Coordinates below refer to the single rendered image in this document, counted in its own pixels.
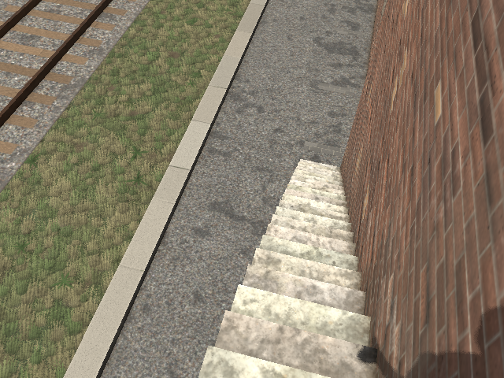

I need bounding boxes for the stairs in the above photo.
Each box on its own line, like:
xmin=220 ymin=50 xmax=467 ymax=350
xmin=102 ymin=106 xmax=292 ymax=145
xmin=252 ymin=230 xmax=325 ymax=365
xmin=198 ymin=159 xmax=377 ymax=378

